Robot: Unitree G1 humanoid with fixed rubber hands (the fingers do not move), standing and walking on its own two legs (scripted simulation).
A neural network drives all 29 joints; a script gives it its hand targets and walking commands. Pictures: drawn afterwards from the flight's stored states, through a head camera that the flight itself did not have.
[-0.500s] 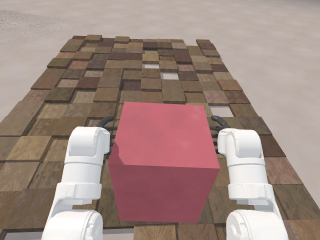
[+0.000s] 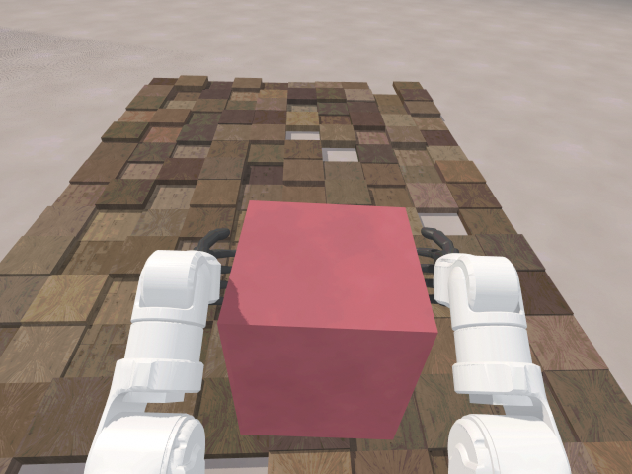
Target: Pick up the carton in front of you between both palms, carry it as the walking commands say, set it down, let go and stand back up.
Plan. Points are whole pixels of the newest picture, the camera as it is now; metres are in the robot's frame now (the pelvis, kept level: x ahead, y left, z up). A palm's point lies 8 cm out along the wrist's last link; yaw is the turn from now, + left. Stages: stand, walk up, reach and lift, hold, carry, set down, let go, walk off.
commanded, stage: carry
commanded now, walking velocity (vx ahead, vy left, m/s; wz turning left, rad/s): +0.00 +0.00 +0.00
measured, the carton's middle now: (322, 321) +0.33 +0.00 +0.05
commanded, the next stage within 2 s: none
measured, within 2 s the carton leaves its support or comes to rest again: neither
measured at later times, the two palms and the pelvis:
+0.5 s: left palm (200, 268) +0.35 +0.15 +0.13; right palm (437, 267) +0.36 -0.15 +0.13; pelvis +0.01 +0.00 +0.00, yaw +0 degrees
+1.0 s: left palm (198, 264) +0.36 +0.16 +0.13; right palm (433, 263) +0.36 -0.14 +0.13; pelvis +0.02 +0.01 +0.00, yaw +0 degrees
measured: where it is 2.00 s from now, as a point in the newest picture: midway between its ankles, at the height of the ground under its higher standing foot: outside the picture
